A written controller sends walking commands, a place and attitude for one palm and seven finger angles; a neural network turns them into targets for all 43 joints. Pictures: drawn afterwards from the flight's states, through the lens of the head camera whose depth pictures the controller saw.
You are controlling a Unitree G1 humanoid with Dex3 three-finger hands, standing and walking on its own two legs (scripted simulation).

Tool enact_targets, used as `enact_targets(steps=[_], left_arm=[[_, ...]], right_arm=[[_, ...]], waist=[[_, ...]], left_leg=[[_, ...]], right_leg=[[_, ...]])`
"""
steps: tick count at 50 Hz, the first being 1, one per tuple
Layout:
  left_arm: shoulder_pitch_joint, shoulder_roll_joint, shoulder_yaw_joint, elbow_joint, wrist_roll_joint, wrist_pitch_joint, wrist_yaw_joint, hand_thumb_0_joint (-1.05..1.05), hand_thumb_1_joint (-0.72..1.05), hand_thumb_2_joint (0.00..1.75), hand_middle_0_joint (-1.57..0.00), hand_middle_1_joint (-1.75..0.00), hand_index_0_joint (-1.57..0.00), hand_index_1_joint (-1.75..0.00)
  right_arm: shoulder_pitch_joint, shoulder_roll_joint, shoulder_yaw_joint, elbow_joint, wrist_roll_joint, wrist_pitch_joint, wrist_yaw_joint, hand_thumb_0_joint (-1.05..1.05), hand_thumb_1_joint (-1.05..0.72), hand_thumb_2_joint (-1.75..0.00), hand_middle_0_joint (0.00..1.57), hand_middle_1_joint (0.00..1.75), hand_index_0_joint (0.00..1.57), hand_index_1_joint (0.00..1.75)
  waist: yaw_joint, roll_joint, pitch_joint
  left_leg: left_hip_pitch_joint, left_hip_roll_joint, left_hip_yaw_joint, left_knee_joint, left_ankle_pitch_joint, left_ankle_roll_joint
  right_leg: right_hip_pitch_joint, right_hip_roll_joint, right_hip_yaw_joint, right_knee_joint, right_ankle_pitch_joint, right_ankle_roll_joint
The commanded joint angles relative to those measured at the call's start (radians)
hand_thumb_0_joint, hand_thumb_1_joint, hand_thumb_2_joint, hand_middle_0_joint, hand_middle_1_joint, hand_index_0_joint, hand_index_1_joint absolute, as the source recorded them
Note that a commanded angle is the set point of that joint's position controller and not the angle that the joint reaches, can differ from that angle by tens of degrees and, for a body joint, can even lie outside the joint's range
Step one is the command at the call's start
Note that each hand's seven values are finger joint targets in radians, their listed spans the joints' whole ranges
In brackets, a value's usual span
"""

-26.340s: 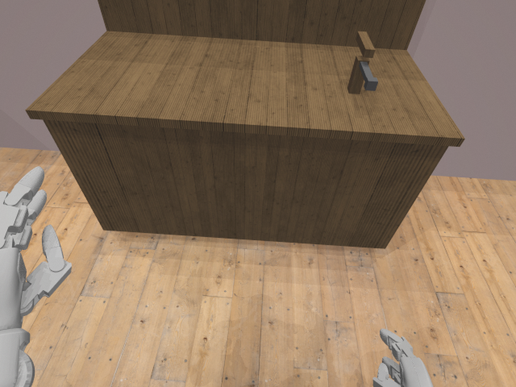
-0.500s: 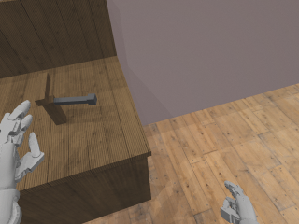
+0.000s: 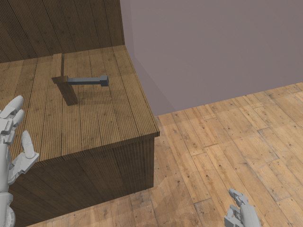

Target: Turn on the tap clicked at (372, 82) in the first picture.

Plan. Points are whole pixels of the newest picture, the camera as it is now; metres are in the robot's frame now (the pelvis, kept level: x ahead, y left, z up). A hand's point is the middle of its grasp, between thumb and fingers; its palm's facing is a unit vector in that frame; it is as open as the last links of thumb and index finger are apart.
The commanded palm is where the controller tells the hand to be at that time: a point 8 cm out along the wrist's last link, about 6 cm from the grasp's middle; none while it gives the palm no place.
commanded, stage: step back with the hand held close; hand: left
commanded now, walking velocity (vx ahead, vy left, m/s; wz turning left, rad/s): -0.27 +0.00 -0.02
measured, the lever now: (104, 80) +0.56 +0.21 +0.06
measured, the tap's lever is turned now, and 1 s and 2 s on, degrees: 75 75 75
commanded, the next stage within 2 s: stop stepping back and stand still in 0.70 s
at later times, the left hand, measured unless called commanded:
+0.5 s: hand (14, 191) +0.14 +0.24 +0.17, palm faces +0.44 -0.81 -0.40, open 7.4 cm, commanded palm +0.10 +0.26 +0.18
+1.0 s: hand out of the picture +0.02 +0.20 +0.16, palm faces +0.34 -0.84 -0.42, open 7.4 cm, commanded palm -0.03 +0.24 +0.18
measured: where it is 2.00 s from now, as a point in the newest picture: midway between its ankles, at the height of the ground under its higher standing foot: outside the picture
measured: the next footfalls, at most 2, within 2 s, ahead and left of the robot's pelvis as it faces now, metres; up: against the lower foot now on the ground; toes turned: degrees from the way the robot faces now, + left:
right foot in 0.50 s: -0.07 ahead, -0.12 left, +0.00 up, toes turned +1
left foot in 0.72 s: -0.07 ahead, +0.09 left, +0.00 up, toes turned -1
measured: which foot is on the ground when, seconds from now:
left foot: down 0.00-0.54, up 0.56-0.70, down 0.72-0.98, up 1.00-1.00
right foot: down 0.00-0.28, up 0.30-0.48, down 0.50-0.76, up 0.78-0.94, down 0.96-1.00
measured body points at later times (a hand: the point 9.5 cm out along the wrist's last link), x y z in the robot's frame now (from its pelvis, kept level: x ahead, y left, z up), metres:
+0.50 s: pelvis -0.07 -0.01 +0.00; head -0.04 -0.01 +0.45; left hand +0.12 +0.28 +0.19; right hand +0.13 -0.22 -0.08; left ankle +0.03 +0.12 -0.73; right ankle -0.11 -0.12 -0.73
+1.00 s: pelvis -0.20 -0.03 +0.00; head -0.19 -0.04 +0.45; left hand -0.01 +0.24 +0.18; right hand -0.04 -0.28 -0.08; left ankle -0.12 +0.09 -0.72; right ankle -0.18 -0.13 -0.73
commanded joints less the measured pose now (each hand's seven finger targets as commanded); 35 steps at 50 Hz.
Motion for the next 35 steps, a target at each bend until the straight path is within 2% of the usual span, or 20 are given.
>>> enact_targets(steps=[1, 4, 6, 8, 11, 13, 14, 15, 16, 18, 21, 23, 24, 26, 27, 28, 29, 32, 34, 35], left_arm=[[-0.052, 0.160, 0.145, -0.211, 0.011, -0.087, 0.011, 0.00, 0.90, 0.90, -0.20, -0.30, -0.20, -0.30], [-0.035, 0.158, 0.148, -0.214, 0.012, -0.097, 0.000, 0.00, 0.90, 0.90, -0.20, -0.30, -0.20, -0.30], [-0.052, 0.164, 0.128, -0.222, -0.002, -0.092, 0.006, 0.00, 0.90, 0.90, -0.20, -0.30, -0.20, -0.30], [-0.085, 0.177, 0.117, -0.264, -0.013, -0.079, 0.015, 0.00, 0.90, 0.90, -0.20, -0.30, -0.20, -0.30], [-0.096, 0.194, 0.132, -0.272, -0.013, -0.072, 0.022, 0.00, 0.90, 0.90, -0.20, -0.30, -0.20, -0.30], [-0.080, 0.201, 0.162, -0.285, -0.009, -0.085, 0.030, 0.00, 0.90, 0.90, -0.20, -0.30, -0.20, -0.30], [-0.076, 0.180, 0.173, -0.295, 0.000, -0.098, 0.027, 0.00, 0.90, 0.90, -0.20, -0.30, -0.20, -0.30], [-0.085, 0.171, 0.181, -0.287, 0.012, -0.103, 0.020, 0.00, 0.90, 0.90, -0.20, -0.30, -0.20, -0.30], [-0.112, 0.169, 0.180, -0.282, 0.014, -0.100, 0.014, 0.00, 0.90, 0.90, -0.20, -0.30, -0.20, -0.30], [-0.118, 0.149, 0.153, -0.281, -0.005, -0.096, 0.008, 0.00, 0.90, 0.90, -0.20, -0.30, -0.20, -0.30], [-0.056, 0.097, 0.077, -0.253, -0.024, -0.077, -0.001, 0.00, 0.90, 0.90, -0.20, -0.30, -0.20, -0.30], [-0.093, 0.106, 0.058, -0.259, -0.017, -0.068, -0.010, 0.00, 0.90, 0.90, -0.20, -0.30, -0.20, -0.30], [-0.125, 0.116, 0.059, -0.267, -0.014, -0.070, -0.016, 0.00, 0.90, 0.90, -0.20, -0.30, -0.20, -0.30], [-0.156, 0.181, 0.096, -0.275, -0.018, -0.074, -0.012, 0.00, 0.90, 0.90, -0.20, -0.30, -0.20, -0.30], [-0.125, 0.195, 0.109, -0.273, -0.018, -0.070, -0.009, 0.00, 0.90, 0.90, -0.20, -0.30, -0.20, -0.30], [-0.076, 0.240, 0.161, -0.262, -0.017, -0.065, -0.006, 0.00, 0.90, 0.90, -0.20, -0.30, -0.20, -0.30], [-0.005, 0.219, 0.158, -0.247, -0.018, -0.055, -0.012, 0.00, 0.90, 0.90, -0.20, -0.30, -0.20, -0.30], [0.036, 0.205, 0.159, -0.263, -0.023, -0.049, -0.012, 0.00, 0.90, 0.90, -0.20, -0.30, -0.20, -0.30], [0.027, 0.208, 0.161, -0.266, -0.032, -0.053, -0.005, 0.00, 0.90, 0.90, -0.20, -0.30, -0.20, -0.30], [0.012, 0.212, 0.154, -0.289, -0.038, -0.058, -0.002, 0.00, 0.90, 0.90, -0.20, -0.30, -0.20, -0.30]], right_arm=[[-0.129, -0.126, -0.057, -0.177, 0.001, -0.076, -0.008, 0.00, -0.90, -0.90, 0.20, 0.30, 0.20, 0.30], [-0.113, -0.116, -0.061, -0.167, -0.004, -0.081, -0.001, 0.00, -0.90, -0.90, 0.20, 0.30, 0.20, 0.30], [-0.083, -0.101, -0.062, -0.139, -0.004, -0.078, 0.011, 0.00, -0.90, -0.90, 0.20, 0.30, 0.20, 0.30], [-0.072, -0.085, -0.058, -0.102, -0.010, -0.071, 0.024, 0.00, -0.90, -0.90, 0.20, 0.30, 0.20, 0.30], [-0.105, -0.089, -0.048, -0.113, -0.011, -0.068, 0.018, 0.00, -0.90, -0.90, 0.20, 0.30, 0.20, 0.30], [-0.128, -0.125, -0.061, -0.129, -0.010, -0.068, 0.001, 0.00, -0.90, -0.90, 0.20, 0.30, 0.20, 0.30], [-0.135, -0.116, -0.064, -0.137, -0.008, -0.072, -0.001, 0.00, -0.90, -0.90, 0.20, 0.30, 0.20, 0.30], [-0.129, -0.119, -0.074, -0.143, -0.012, -0.084, -0.002, 0.00, -0.90, -0.90, 0.20, 0.30, 0.20, 0.30], [-0.119, -0.108, -0.078, -0.134, -0.018, -0.090, 0.001, 0.00, -0.90, -0.90, 0.20, 0.30, 0.20, 0.30], [-0.123, -0.096, -0.083, -0.122, -0.013, -0.103, 0.010, 0.00, -0.90, -0.90, 0.20, 0.30, 0.20, 0.30], [-0.113, -0.089, -0.062, -0.086, -0.016, -0.117, 0.030, 0.00, -0.90, -0.90, 0.20, 0.30, 0.20, 0.30], [-0.134, -0.093, -0.050, -0.075, -0.023, -0.111, 0.029, 0.00, -0.90, -0.90, 0.20, 0.30, 0.20, 0.30], [-0.143, -0.095, -0.048, -0.077, -0.023, -0.106, 0.027, 0.00, -0.90, -0.90, 0.20, 0.30, 0.20, 0.30], [-0.143, -0.059, -0.049, -0.087, -0.011, -0.080, 0.016, 0.00, -0.90, -0.90, 0.20, 0.30, 0.20, 0.30], [-0.135, -0.072, -0.074, -0.105, -0.002, -0.072, 0.015, 0.00, -0.90, -0.90, 0.20, 0.30, 0.20, 0.30], [-0.149, -0.069, -0.075, -0.118, 0.002, -0.064, 0.013, 0.00, -0.90, -0.90, 0.20, 0.30, 0.20, 0.30], [-0.152, -0.047, -0.063, -0.129, -0.005, -0.052, 0.014, 0.00, -0.90, -0.90, 0.20, 0.30, 0.20, 0.30], [-0.142, -0.041, -0.041, -0.135, -0.010, -0.016, 0.008, 0.00, -0.90, -0.90, 0.20, 0.30, 0.20, 0.30], [-0.118, -0.060, -0.045, -0.131, -0.009, -0.004, -0.006, 0.00, -0.90, -0.90, 0.20, 0.30, 0.20, 0.30], [-0.104, -0.088, -0.056, -0.135, -0.002, -0.003, -0.009, 0.00, -0.90, -0.90, 0.20, 0.30, 0.20, 0.30]], waist=[[0.013, 0.104, -0.122], [0.003, 0.006, -0.101], [-0.007, -0.169, -0.084], [-0.020, -0.221, -0.153], [-0.019, -0.138, -0.114], [-0.006, 0.095, -0.107], [0.000, 0.232, -0.180], [-0.001, 0.280, -0.164], [-0.004, 0.239, -0.119], [0.008, 0.123, -0.131], [0.014, 0.173, -0.182], [0.016, 0.157, -0.171], [0.020, 0.086, -0.175], [0.006, -0.157, -0.231], [0.011, -0.285, -0.255], [0.025, -0.288, -0.255], [0.024, -0.220, -0.232], [-0.002, -0.132, -0.233], [-0.016, -0.107, -0.240], [-0.016, -0.049, -0.255]], left_leg=[[-0.277, 0.142, -0.169, -0.282, -0.458, 0.082], [-0.257, 0.093, -0.103, -0.156, -0.481, 0.064], [-0.064, 0.021, -0.025, 0.094, -0.334, 0.010], [0.109, -0.011, 0.013, 0.272, -0.192, -0.022], [0.095, 0.036, -0.037, 0.013, -0.195, 0.006], [0.007, 0.162, -0.189, -0.199, -0.142, 0.058], [-0.152, 0.255, -0.249, -0.312, -0.302, 0.098], [-0.328, 0.319, -0.305, -0.429, -0.517, 0.133], [-0.348, 0.330, -0.319, -0.425, -0.462, 0.160], [-0.082, 0.283, -0.221, -0.298, -0.146, 0.135], [0.199, 0.243, -0.175, -0.233, 0.125, 0.093], [0.211, 0.219, -0.136, -0.172, 0.201, 0.057], [0.214, 0.181, -0.090, -0.113, 0.184, 0.026], [0.195, 0.064, 0.079, 0.046, 0.144, -0.038], [0.104, 0.015, 0.092, 0.147, -0.006, -0.045], [0.011, -0.006, 0.042, 0.237, -0.163, -0.040], [-0.053, -0.002, 0.005, 0.264, -0.204, -0.034], [-0.053, 0.011, 0.000, 0.122, -0.155, -0.039], [0.051, 0.029, 0.005, -0.084, 0.078, -0.034], [0.145, 0.074, -0.029, -0.162, 0.369, -0.015]], right_leg=[[0.316, 0.015, 0.059, 0.088, 0.002, 0.005], [0.222, -0.041, 0.151, -0.039, -0.112, -0.016], [-0.046, -0.179, 0.308, -0.217, -0.244, -0.087], [-0.146, -0.293, 0.348, -0.259, -0.119, -0.160], [-0.107, -0.208, 0.222, -0.149, -0.071, -0.091], [-0.023, -0.039, 0.105, 0.042, -0.007, -0.018], [0.158, 0.022, 0.056, 0.250, -0.052, 0.007], [0.265, 0.061, 0.062, 0.457, -0.135, 0.022], [0.220, 0.063, 0.086, 0.553, -0.157, 0.019], [0.049, 0.045, 0.081, 0.426, -0.236, 0.008], [-0.021, 0.040, 0.073, 0.107, -0.237, -0.005], [0.054, 0.034, 0.081, -0.107, -0.040, -0.004], [0.078, 0.018, 0.093, -0.201, 0.112, -0.006], [0.091, -0.152, 0.227, -0.179, 0.589, -0.031], [0.148, -0.199, 0.239, -0.147, 0.768, -0.018], [0.162, -0.236, 0.266, -0.131, 0.802, -0.038], [0.195, -0.254, 0.280, -0.113, 0.801, -0.071], [0.263, -0.242, 0.258, -0.068, 0.792, -0.124], [0.263, -0.179, 0.206, -0.015, 0.727, -0.079], [0.216, -0.116, 0.165, 0.009, 0.607, -0.032]])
